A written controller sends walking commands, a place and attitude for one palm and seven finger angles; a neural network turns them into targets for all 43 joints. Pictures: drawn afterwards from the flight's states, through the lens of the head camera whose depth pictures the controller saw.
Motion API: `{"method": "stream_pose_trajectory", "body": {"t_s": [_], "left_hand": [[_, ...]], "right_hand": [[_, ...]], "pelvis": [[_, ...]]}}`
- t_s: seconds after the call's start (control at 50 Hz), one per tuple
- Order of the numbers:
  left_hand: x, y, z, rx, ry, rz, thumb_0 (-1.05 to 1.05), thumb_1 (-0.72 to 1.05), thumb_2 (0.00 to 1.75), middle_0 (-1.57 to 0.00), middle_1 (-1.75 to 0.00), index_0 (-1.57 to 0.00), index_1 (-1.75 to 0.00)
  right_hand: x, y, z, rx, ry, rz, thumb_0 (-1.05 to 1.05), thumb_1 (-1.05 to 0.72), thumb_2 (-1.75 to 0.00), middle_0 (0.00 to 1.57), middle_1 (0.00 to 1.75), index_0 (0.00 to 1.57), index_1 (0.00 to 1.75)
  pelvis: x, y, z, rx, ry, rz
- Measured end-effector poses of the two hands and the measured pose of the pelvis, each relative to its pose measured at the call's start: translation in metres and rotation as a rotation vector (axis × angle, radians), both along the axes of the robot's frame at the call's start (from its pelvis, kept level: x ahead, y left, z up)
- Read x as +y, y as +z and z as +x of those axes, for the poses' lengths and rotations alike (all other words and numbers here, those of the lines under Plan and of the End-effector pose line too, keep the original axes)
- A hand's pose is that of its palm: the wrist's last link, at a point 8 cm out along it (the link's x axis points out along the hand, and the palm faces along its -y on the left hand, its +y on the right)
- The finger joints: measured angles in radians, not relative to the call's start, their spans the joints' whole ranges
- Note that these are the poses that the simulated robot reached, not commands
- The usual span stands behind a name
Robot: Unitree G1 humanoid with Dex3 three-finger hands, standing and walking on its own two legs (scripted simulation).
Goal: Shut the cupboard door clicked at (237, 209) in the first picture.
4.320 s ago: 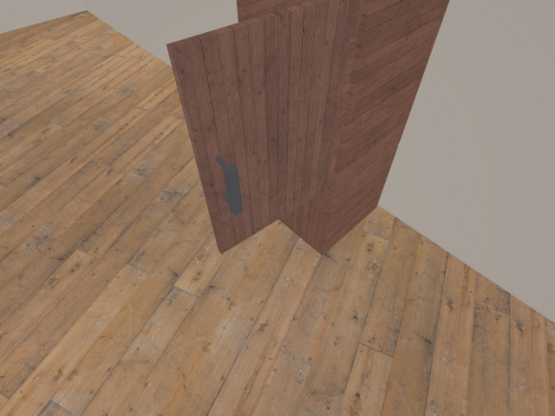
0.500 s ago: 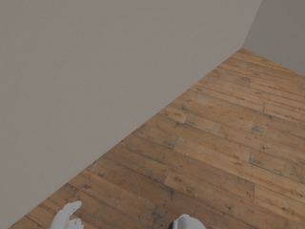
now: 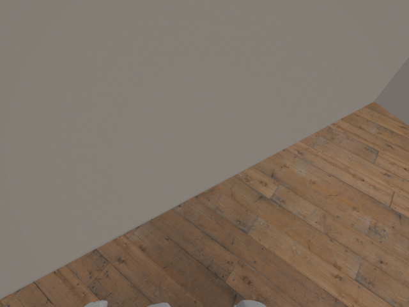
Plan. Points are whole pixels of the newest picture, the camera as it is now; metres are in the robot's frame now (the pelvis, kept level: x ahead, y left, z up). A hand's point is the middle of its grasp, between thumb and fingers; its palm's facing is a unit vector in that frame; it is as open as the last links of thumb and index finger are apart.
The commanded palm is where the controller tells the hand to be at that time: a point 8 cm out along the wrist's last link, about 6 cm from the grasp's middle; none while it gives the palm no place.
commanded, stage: turn to face it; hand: left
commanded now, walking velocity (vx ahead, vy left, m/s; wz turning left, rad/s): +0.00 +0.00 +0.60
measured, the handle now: out of the picture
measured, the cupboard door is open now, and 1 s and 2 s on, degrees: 84 84 84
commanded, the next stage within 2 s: none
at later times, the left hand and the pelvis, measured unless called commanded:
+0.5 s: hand out of the picture -0.01 +0.14 -0.16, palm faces +0.36 -0.90 -0.25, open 7.4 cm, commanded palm none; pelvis +0.03 -0.06 +0.00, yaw +21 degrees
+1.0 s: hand out of the picture +0.02 +0.11 -0.14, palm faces +0.58 -0.75 -0.31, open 7.4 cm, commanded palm none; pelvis +0.07 -0.10 +0.00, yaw +39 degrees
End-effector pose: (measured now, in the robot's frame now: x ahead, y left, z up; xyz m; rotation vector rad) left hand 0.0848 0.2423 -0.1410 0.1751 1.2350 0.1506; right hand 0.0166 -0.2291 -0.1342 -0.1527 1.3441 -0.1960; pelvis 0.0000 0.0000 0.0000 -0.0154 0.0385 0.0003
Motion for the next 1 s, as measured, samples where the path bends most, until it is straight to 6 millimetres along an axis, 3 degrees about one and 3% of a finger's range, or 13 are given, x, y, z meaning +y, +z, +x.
{"method": "stream_pose_trajectory", "body": {"t_s": [0.1, 0.18, 0.3, 0.4, 0.54, 0.64, 0.78, 0.9, 1.0], "left_hand": [[-0.002, 0.016, 0.000, -0.019, 0.046, 0.050, 0.01, 0.92, 0.90, -0.20, -0.30, -0.20, -0.30], [-0.014, 0.022, -0.005, -0.075, 0.091, 0.097, 0.01, 0.91, 0.90, -0.20, -0.30, -0.20, -0.30], [-0.037, 0.033, -0.041, -0.039, 0.182, 0.106, 0.01, 0.91, 0.90, -0.20, -0.30, -0.20, -0.30], [-0.054, 0.028, -0.074, 0.013, 0.263, 0.068, 0.01, 0.91, 0.90, -0.20, -0.30, -0.20, -0.30], [-0.055, 0.000, -0.131, 0.085, 0.414, 0.017, 0.01, 0.90, 0.90, -0.20, -0.30, -0.21, -0.30], [-0.045, -0.003, -0.145, 0.115, 0.495, 0.034, 0.01, 0.91, 0.90, -0.20, -0.30, -0.20, -0.30], [-0.045, 0.019, -0.118, 0.015, 0.539, 0.082, 0.01, 0.91, 0.90, -0.20, -0.30, -0.20, -0.30], [-0.067, 0.028, -0.096, -0.057, 0.560, 0.145, 0.01, 0.91, 0.90, -0.20, -0.30, -0.20, -0.30], [-0.098, 0.035, -0.100, -0.034, 0.621, 0.116, 0.01, 0.91, 0.90, -0.20, -0.30, -0.20, -0.30]], "right_hand": [[-0.031, 0.001, 0.032, -0.019, 0.062, -0.007, 0.00, -0.91, -0.90, 0.20, 0.30, 0.20, 0.30], [-0.065, -0.009, 0.063, -0.038, 0.114, -0.008, 0.00, -0.90, -0.90, 0.20, 0.30, 0.20, 0.30], [-0.091, 0.002, 0.126, -0.083, 0.217, -0.025, 0.00, -0.91, -0.90, 0.19, 0.30, 0.20, 0.30], [-0.078, 0.016, 0.178, -0.140, 0.333, -0.020, 0.00, -0.91, -0.90, 0.19, 0.30, 0.19, 0.30], [-0.022, 0.019, 0.241, -0.249, 0.527, -0.010, 0.00, -0.91, -0.90, 0.19, 0.30, 0.19, 0.30], [0.000, 0.021, 0.247, -0.259, 0.604, -0.005, 0.00, -0.90, -0.90, 0.20, 0.30, 0.20, 0.30], [-0.009, 0.009, 0.237, -0.157, 0.640, 0.026, 0.00, -0.90, -0.90, 0.20, 0.30, 0.20, 0.30], [-0.035, -0.017, 0.250, -0.090, 0.645, 0.052, 0.00, -0.90, -0.90, 0.20, 0.30, 0.20, 0.30], [-0.040, -0.009, 0.267, -0.055, 0.683, 0.047, 0.00, -0.90, -0.90, 0.20, 0.30, 0.20, 0.30]], "pelvis": [[-0.019, 0.004, 0.006, 0.004, 0.057, -0.002], [-0.043, -0.004, 0.011, 0.001, 0.117, 0.026], [-0.060, 0.005, 0.019, -0.015, 0.214, 0.053], [-0.067, 0.011, 0.024, -0.010, 0.287, 0.074], [-0.056, -0.006, 0.026, -0.006, 0.390, 0.042], [-0.059, -0.006, 0.028, -0.010, 0.454, 0.035], [-0.075, 0.002, 0.041, -0.015, 0.527, 0.025], [-0.098, -0.008, 0.059, -0.014, 0.604, 0.044], [-0.104, 0.004, 0.068, -0.013, 0.675, 0.066]]}}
